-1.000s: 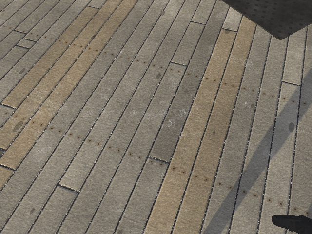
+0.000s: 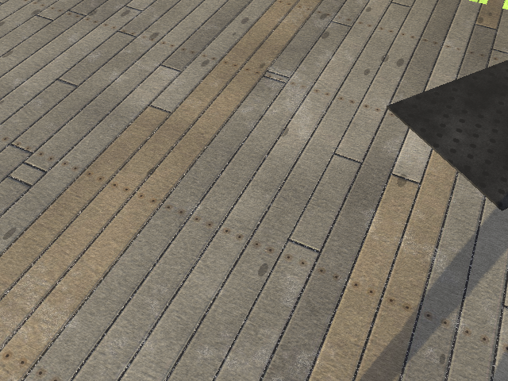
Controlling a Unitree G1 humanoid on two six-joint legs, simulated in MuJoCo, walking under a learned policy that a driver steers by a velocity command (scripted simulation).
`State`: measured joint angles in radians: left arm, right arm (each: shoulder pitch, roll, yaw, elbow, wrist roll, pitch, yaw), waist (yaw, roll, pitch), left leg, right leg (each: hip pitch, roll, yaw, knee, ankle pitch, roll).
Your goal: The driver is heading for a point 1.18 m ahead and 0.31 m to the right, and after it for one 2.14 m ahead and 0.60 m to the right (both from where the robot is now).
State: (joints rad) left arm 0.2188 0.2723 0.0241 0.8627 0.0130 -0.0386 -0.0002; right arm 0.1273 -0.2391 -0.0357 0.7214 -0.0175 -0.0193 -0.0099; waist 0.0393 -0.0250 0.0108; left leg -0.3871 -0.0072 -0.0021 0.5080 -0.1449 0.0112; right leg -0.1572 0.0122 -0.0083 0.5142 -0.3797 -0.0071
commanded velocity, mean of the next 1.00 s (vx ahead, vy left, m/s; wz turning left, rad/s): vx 0.21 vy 0.00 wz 0.00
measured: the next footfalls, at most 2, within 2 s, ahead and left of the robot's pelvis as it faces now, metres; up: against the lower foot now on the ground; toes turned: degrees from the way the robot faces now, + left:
right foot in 0.96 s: +0.39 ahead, -0.14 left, +0.00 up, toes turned -3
left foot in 1.26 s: +0.28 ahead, +0.11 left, +0.00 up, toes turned +1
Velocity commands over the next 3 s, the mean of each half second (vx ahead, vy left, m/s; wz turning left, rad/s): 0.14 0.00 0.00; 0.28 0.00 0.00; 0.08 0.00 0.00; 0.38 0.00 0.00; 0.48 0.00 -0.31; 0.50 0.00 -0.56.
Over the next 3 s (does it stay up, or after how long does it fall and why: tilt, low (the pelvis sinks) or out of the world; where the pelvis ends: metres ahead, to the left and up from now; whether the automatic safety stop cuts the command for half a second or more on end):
stays up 1.02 -0.13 0.02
